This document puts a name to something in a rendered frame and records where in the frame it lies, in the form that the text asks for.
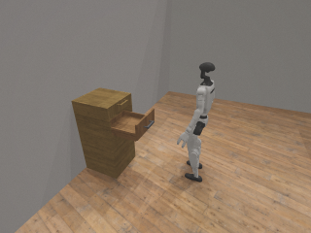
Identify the handle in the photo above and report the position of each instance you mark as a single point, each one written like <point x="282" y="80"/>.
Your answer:
<point x="151" y="123"/>
<point x="123" y="103"/>

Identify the robot left shin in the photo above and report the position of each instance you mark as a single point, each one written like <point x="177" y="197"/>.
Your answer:
<point x="194" y="163"/>

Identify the robot head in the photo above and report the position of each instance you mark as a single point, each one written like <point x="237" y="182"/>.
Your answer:
<point x="206" y="67"/>

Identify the left robot upper arm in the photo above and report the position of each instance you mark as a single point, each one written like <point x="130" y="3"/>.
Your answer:
<point x="201" y="93"/>

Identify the drawer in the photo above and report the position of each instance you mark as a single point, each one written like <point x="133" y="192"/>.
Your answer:
<point x="130" y="125"/>

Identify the left robot hand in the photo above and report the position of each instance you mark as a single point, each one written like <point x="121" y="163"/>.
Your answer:
<point x="185" y="137"/>

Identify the cabinet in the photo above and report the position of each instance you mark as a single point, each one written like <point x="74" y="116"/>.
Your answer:
<point x="104" y="152"/>

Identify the left robot forearm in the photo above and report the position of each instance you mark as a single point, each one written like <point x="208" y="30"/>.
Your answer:
<point x="193" y="122"/>

